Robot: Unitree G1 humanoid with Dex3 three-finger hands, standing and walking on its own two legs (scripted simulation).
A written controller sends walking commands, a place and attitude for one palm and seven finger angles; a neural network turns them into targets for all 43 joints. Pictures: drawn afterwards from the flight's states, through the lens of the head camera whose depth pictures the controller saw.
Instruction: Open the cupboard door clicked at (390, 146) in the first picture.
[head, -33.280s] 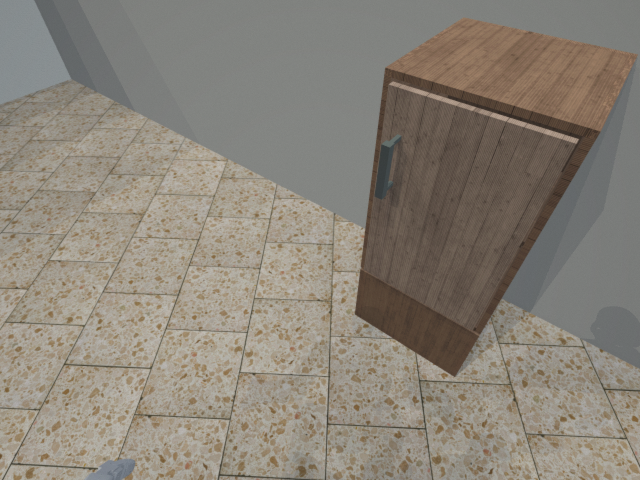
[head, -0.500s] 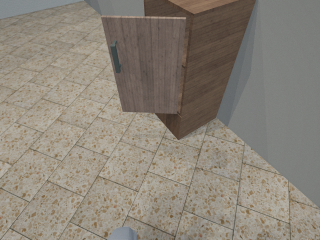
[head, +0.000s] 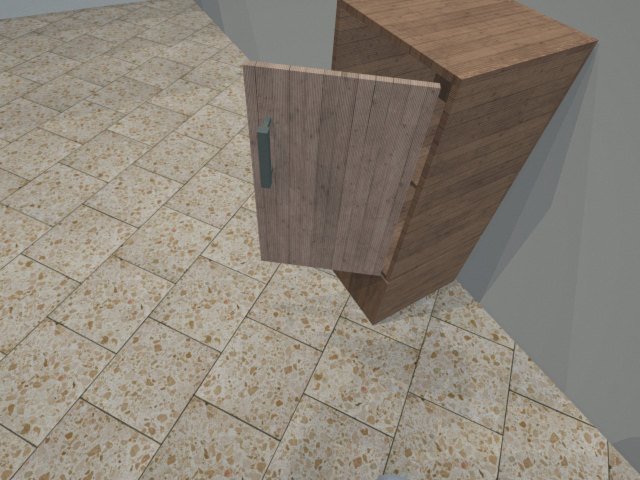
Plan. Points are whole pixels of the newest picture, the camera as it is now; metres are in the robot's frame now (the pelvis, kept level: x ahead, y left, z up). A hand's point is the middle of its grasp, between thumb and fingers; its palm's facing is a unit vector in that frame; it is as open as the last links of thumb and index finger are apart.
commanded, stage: take the last steps up to it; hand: left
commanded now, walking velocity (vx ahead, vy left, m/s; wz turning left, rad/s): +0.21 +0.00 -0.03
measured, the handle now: (266, 153) +0.71 +0.18 -0.04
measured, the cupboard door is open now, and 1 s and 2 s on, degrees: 53 53 53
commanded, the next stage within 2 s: come to a stop and stand still in 0.20 s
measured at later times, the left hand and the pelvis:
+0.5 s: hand (239, 422) +0.22 +0.14 -0.16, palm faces +0.01 -0.98 -0.20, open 7.2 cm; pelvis +0.12 -0.04 +0.00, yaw +0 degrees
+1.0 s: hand out of the picture +0.11 +0.14 -0.17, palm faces +0.02 -0.98 -0.22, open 7.4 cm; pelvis +0.11 -0.04 +0.00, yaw +0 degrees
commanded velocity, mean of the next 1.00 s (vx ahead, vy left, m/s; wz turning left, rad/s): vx -0.04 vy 0.01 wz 0.00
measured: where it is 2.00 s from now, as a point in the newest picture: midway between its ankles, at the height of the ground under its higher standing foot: outside the picture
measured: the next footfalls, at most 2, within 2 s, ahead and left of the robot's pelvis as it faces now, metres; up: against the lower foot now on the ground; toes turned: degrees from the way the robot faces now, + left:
right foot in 0.32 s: +0.18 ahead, -0.14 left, +0.00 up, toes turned -7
left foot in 0.60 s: +0.20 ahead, +0.09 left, +0.00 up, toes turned +2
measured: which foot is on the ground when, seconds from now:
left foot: down 0.00-0.32, up 0.34-0.58, down 0.60-1.00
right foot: up 0.00-0.30, down 0.32-0.62, up 0.64-0.84, down 0.86-1.00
